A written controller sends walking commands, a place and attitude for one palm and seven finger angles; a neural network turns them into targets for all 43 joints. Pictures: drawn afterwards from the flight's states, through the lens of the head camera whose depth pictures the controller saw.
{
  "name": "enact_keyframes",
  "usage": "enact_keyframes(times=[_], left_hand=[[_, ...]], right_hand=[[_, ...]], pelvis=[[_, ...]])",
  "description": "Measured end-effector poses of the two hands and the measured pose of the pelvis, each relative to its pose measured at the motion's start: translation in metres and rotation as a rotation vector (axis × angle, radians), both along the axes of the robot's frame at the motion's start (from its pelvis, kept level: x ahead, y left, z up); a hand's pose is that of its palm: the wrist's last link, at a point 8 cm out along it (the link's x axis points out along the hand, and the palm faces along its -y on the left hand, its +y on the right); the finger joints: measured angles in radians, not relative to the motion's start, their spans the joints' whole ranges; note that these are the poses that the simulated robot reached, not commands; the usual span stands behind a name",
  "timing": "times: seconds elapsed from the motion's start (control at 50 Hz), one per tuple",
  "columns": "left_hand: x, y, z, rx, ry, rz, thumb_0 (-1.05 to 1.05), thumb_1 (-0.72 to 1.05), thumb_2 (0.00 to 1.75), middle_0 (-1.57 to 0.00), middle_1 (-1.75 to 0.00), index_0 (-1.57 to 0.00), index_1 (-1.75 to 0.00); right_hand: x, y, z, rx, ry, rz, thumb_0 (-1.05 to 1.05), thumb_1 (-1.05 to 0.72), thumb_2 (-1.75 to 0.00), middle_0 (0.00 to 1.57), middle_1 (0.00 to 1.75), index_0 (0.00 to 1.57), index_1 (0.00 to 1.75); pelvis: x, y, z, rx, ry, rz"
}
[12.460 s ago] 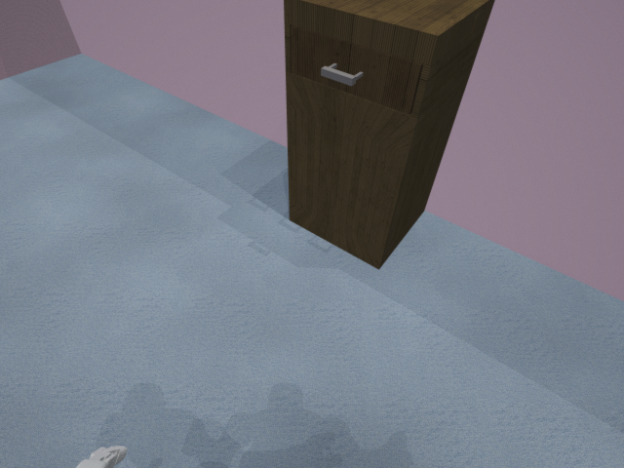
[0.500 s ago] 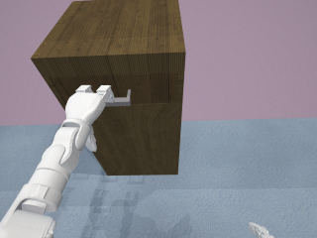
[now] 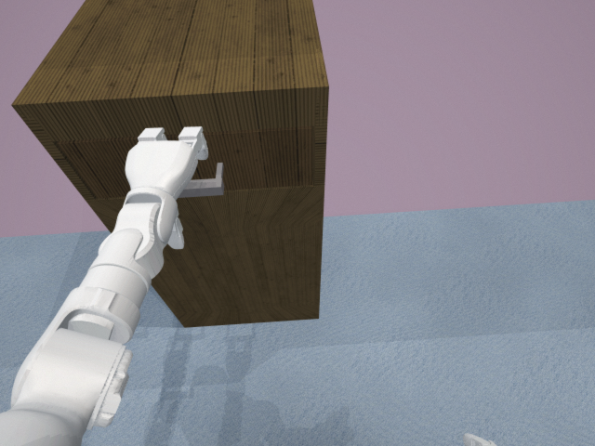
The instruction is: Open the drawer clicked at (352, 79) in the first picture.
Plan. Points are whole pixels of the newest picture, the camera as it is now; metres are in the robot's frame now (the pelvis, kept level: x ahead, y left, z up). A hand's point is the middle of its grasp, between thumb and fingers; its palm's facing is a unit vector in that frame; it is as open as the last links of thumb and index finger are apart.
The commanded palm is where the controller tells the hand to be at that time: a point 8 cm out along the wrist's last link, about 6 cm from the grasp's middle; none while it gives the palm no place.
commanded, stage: move the hooked fingers above the handle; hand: left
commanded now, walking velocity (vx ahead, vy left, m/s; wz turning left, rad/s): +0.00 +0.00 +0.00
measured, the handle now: (193, 179) +0.54 +0.20 +0.01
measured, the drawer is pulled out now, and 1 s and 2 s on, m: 0.00 0.00 0.00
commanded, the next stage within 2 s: none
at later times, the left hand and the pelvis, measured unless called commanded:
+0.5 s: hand (217, 171) +0.51 +0.14 +0.06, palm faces +0.08 +0.01 -1.00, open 13.7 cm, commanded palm +0.48 +0.20 +0.12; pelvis +0.00 +0.00 -0.01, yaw -2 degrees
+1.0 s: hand (204, 173) +0.50 +0.16 +0.07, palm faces +0.14 -0.05 -0.99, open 13.8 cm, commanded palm +0.47 +0.20 +0.12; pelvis -0.01 +0.00 -0.01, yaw +0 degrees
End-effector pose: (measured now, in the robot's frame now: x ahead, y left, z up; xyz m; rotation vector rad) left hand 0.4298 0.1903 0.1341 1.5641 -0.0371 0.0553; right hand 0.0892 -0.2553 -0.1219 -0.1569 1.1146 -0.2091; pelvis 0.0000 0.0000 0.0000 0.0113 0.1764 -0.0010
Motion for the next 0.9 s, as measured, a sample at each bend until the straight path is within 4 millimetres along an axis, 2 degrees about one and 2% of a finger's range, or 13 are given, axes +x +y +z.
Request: enact_keyframes(times=[0.12, 0.2, 0.3, 0.36, 0.44, 0.5, 0.56, 0.66, 0.74, 0.8, 0.9], left_hand=[[0.017, 0.011, -0.013, 0.047, 0.115, 0.119, 0.0, -0.49, 0.3, -0.32, -1.2, -0.32, -1.2], [0.025, -0.007, -0.024, 0.011, 0.179, 0.039, 0.0, -0.49, 0.3, -0.32, -1.2, -0.32, -1.2], [0.039, -0.039, -0.025, -0.027, 0.106, -0.105, 0.0, -0.49, 0.3, -0.32, -1.2, -0.32, -1.2], [0.051, -0.045, -0.02, -0.041, 0.022, -0.096, 0.0, -0.49, 0.3, -0.34, -1.21, -0.32, -1.2], [0.053, -0.048, -0.02, -0.011, -0.027, -0.045, 0.0, -0.48, 0.3, -0.42, -1.28, -0.32, -1.2], [0.052, -0.051, -0.018, 0.011, -0.017, 0.007, 0.0, -0.48, 0.3, -0.41, -1.27, -0.34, -1.23], [0.053, -0.043, -0.014, 0.018, 0.026, 0.083, 0.0, -0.49, 0.3, -0.38, -1.25, -0.35, -1.25], [0.047, -0.008, -0.013, 0.033, 0.133, 0.192, 0.0, -0.49, 0.3, -0.35, -1.22, -0.35, -1.23], [0.036, 0.015, -0.021, 0.057, 0.202, 0.153, 0.0, -0.49, 0.3, -0.33, -1.21, -0.33, -1.22], [0.025, 0.009, -0.029, 0.042, 0.213, 0.034, 0.0, -0.48, 0.3, -0.33, -1.2, -0.33, -1.21], [0.018, -0.023, -0.031, -0.023, 0.098, -0.161, 0.0, -0.49, 0.3, -0.33, -1.2, -0.33, -1.2]], right_hand=[[-0.028, -0.007, -0.006, 0.004, 0.078, -0.035, 0.0, -0.9, -0.9, 0.2, 0.3, 0.2, 0.3], [-0.048, -0.014, -0.006, -0.023, 0.132, -0.061, 0.0, -0.9, -0.9, 0.2, 0.3, 0.2, 0.3], [-0.071, -0.022, -0.005, -0.057, 0.174, -0.097, 0.0, -0.9, -0.9, 0.2, 0.3, 0.2, 0.3], [-0.083, -0.024, -0.005, -0.06, 0.194, -0.116, 0.0, -0.9, -0.9, 0.2, 0.3, 0.2, 0.3], [-0.094, -0.021, -0.011, -0.031, 0.219, -0.13, 0.0, -0.9, -0.9, 0.2, 0.3, 0.2, 0.3], [-0.095, -0.016, -0.015, -0.005, 0.217, -0.147, 0.0, -0.9, -0.9, 0.2, 0.3, 0.2, 0.3], [-0.09, -0.013, -0.014, 0.008, 0.189, -0.167, 0.0, -0.9, -0.9, 0.2, 0.3, 0.2, 0.3], [-0.078, -0.013, -0.008, -0.007, 0.128, -0.168, 0.0, -0.9, -0.9, 0.2, 0.3, 0.21, 0.3], [-0.072, -0.019, -0.002, -0.047, 0.11, -0.13, 0.0, -0.9, -0.9, 0.2, 0.3, 0.21, 0.3], [-0.07, -0.025, 0.001, -0.081, 0.125, -0.09, 0.0, -0.9, -0.9, 0.2, 0.3, 0.21, 0.3], [-0.065, -0.028, 0.002, -0.112, 0.139, -0.055, 0.0, -0.9, -0.9, 0.2, 0.3, 0.21, 0.3]], pelvis=[[0.0, -0.003, -0.001, -0.002, 0.028, 0.0], [0.002, -0.004, -0.002, -0.004, 0.039, 0.006], [0.003, -0.004, -0.006, -0.006, 0.068, 0.002], [0.003, -0.005, -0.008, -0.004, 0.092, -0.009], [0.002, -0.004, -0.009, -0.002, 0.107, -0.025], [0.0, -0.005, -0.007, 0.001, 0.099, -0.037], [-0.003, -0.006, -0.005, 0.004, 0.084, -0.046], [-0.007, -0.008, -0.003, 0.004, 0.068, -0.044], [-0.009, -0.008, -0.003, -0.002, 0.069, -0.022], [-0.008, -0.006, -0.004, -0.009, 0.068, 0.0], [-0.007, 0.0, -0.009, -0.017, 0.076, 0.023]])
